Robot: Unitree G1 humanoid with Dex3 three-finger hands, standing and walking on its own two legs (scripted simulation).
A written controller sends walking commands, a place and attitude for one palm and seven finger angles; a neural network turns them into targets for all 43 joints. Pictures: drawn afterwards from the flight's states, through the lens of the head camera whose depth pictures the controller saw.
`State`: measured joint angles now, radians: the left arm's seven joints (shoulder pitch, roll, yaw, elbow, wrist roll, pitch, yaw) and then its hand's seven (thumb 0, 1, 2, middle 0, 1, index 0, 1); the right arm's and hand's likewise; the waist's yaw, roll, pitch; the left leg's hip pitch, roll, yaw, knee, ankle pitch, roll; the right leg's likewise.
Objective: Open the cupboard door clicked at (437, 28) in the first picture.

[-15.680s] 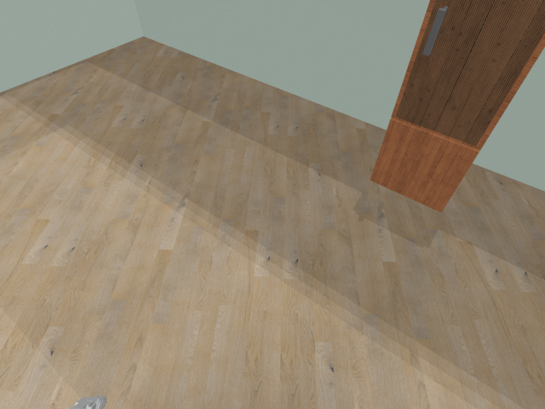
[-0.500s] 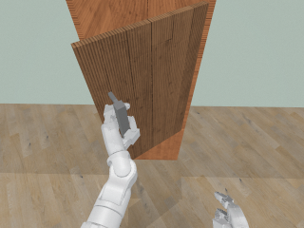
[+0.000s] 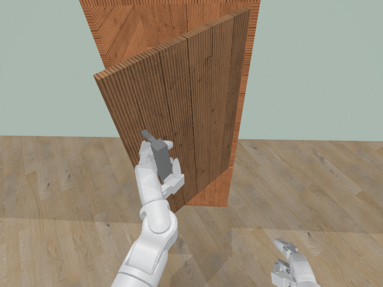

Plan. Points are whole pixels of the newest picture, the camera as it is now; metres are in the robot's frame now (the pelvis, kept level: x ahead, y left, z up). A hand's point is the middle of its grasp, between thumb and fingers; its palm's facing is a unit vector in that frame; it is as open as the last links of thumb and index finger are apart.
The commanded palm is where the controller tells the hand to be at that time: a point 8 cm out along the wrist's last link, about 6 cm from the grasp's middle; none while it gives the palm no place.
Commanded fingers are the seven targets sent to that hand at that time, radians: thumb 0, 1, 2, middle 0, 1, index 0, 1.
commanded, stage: open thumb and fingers to let go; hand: left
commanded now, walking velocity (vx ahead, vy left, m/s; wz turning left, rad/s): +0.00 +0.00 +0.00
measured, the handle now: (158, 159) +0.37 +0.10 +0.06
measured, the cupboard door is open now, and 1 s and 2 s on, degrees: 45 44 46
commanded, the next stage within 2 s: slide the hand sideways off the handle in 0.76 s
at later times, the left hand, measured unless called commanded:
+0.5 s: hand (174, 172) +0.33 +0.05 +0.08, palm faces +0.37 -0.93 -0.04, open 13.1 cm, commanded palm +0.28 +0.09 +0.07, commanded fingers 0.00 -0.50 0.30 -0.24 -0.85 -0.24 -0.85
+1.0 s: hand (169, 180) +0.31 +0.06 +0.07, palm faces +0.07 -0.99 -0.11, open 15.8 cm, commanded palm +0.29 +0.09 +0.07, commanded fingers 0.00 -0.50 0.30 -0.15 -0.30 -0.15 -0.30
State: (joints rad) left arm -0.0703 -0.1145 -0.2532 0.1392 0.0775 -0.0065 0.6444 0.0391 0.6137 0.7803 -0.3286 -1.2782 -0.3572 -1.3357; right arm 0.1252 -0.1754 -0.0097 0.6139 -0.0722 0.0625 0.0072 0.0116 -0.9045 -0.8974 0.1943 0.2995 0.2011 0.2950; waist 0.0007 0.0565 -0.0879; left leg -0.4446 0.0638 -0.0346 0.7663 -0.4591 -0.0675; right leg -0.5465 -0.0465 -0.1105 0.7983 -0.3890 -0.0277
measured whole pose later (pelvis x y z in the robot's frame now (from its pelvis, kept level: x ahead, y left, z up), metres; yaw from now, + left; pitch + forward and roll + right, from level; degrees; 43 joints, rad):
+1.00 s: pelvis -0.05 +0.03 -0.01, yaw -1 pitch +8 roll +0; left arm -0.32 -0.05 -0.21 0.46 0.09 -0.26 0.39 -0.01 -0.50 0.30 -0.30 -0.47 -0.19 -0.50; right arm 0.20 -0.18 0.00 0.64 -0.06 0.00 -0.03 0.01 -0.90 -0.90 0.20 0.30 0.20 0.30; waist 0.01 0.03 -0.07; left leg -0.57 0.02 0.00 0.85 -0.43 -0.02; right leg -0.66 -0.09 -0.07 0.83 -0.32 0.01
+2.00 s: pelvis -0.01 +0.02 -0.01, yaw -1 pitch +7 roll +0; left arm 0.34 0.07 -0.14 -0.16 -0.06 -0.21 -0.01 -0.01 -0.50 0.30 -0.15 -0.30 -0.15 -0.30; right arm 0.23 -0.20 0.02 0.49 -0.01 -0.12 -0.03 0.01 -0.90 -0.90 0.20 0.30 0.20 0.30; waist 0.03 0.04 -0.07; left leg -0.48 0.04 -0.01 0.83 -0.48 -0.04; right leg -0.58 -0.07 -0.08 0.85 -0.39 0.00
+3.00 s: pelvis +0.00 +0.04 +0.03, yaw -1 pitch -3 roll -1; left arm 0.49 0.27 0.12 -0.39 0.00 -0.08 0.11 -0.01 -0.03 0.50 -0.17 -0.30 -0.17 -0.30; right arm 0.22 -0.20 0.06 0.61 -0.02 -0.19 -0.10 0.01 -0.90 -0.90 0.20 0.30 0.20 0.30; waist 0.06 0.06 0.02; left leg -0.10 0.03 0.01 0.49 -0.34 -0.01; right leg -0.19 -0.06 -0.07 0.48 -0.24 0.03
